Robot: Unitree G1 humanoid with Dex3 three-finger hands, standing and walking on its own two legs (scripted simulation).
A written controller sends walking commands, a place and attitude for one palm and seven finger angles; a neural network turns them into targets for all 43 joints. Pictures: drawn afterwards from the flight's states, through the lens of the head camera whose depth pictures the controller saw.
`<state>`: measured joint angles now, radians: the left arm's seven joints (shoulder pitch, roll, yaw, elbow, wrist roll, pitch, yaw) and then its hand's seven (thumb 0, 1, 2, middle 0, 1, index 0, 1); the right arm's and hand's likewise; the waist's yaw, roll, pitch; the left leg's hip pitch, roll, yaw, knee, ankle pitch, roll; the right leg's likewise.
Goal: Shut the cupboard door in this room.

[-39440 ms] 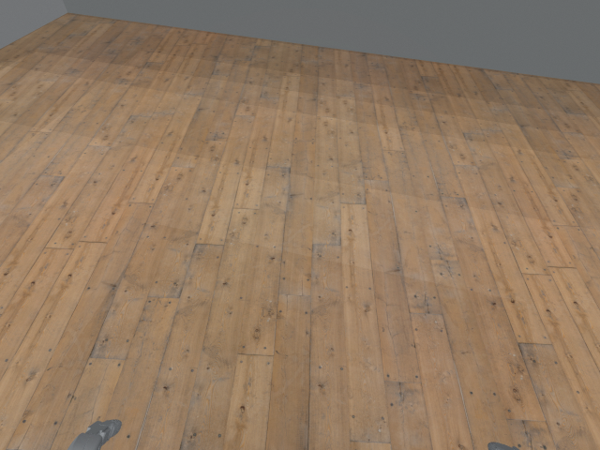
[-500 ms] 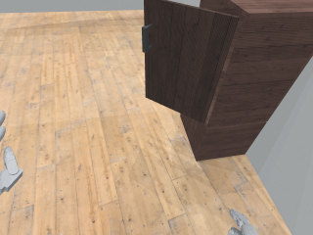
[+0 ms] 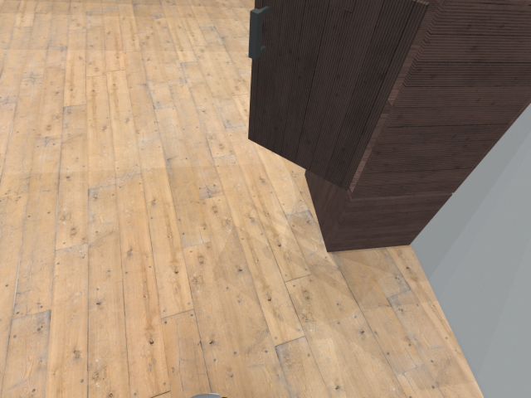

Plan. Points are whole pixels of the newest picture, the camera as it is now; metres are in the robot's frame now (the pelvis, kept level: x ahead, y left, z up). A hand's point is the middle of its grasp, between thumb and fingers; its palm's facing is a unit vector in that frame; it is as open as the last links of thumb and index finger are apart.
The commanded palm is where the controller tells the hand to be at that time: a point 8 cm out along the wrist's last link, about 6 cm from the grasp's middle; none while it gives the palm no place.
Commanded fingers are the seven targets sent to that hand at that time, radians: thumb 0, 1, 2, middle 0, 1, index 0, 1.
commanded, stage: let the arm hang, fingers relaxed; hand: left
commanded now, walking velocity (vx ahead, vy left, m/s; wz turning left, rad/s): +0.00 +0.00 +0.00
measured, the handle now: (259, 32) +0.98 +0.07 +0.07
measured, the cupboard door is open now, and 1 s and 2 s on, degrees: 48 48 48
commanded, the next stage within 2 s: look to check the result in 0.66 s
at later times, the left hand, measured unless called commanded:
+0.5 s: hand out of the picture +0.02 +0.19 -0.17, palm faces -0.02 -0.98 -0.22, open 7.4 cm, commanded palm none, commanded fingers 0.00 0.90 0.90 -0.20 -0.30 -0.20 -0.30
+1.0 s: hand out of the picture +0.03 +0.20 -0.16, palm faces -0.03 -0.97 -0.25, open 7.4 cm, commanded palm none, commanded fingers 0.00 0.90 0.90 -0.20 -0.30 -0.20 -0.30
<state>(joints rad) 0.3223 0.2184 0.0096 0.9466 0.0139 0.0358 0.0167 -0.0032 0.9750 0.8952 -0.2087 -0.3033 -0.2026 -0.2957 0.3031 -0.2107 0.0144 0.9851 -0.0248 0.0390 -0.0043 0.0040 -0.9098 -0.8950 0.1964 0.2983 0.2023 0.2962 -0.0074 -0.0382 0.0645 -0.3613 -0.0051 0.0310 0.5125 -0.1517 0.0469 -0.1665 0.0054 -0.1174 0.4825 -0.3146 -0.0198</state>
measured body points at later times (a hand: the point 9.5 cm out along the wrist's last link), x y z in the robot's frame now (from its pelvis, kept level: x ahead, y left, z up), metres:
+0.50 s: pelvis +0.01 +0.00 +0.01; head +0.01 +0.00 +0.46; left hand +0.03 +0.24 -0.15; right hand +0.03 -0.24 -0.15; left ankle +0.08 +0.09 -0.73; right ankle -0.03 -0.10 -0.73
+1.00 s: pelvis +0.03 +0.00 +0.01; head +0.04 +0.00 +0.46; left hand +0.04 +0.25 -0.14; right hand +0.03 -0.24 -0.15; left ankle +0.08 +0.09 -0.73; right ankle -0.03 -0.10 -0.73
